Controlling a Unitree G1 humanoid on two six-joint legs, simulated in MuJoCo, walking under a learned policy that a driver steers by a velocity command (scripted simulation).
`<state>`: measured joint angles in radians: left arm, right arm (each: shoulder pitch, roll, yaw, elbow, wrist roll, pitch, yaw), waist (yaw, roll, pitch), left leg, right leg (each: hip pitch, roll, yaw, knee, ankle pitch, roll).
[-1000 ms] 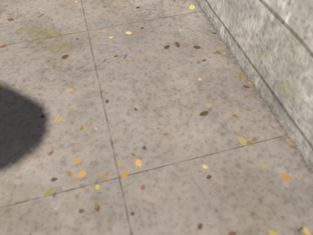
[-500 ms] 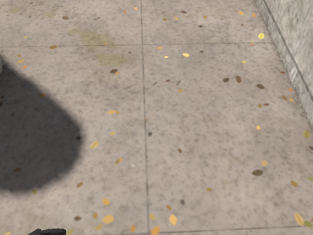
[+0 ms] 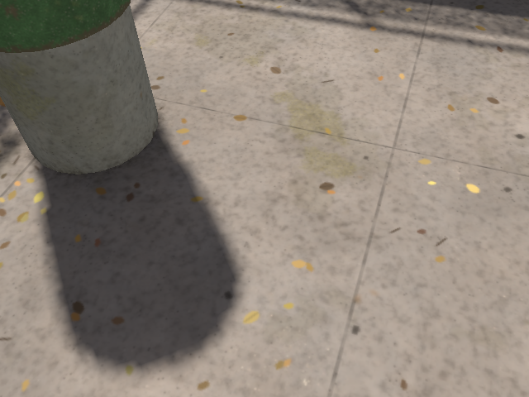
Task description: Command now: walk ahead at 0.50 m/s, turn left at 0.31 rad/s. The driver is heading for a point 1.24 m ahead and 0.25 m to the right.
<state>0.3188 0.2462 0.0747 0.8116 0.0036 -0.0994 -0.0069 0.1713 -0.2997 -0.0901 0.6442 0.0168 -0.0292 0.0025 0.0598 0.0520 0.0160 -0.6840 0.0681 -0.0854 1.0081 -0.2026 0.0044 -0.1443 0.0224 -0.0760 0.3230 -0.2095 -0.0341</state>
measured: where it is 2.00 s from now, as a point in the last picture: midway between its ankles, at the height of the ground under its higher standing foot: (342, 297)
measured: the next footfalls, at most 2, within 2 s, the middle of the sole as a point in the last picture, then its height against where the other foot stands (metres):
left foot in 0.22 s outside the picture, level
right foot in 0.76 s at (345, 372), level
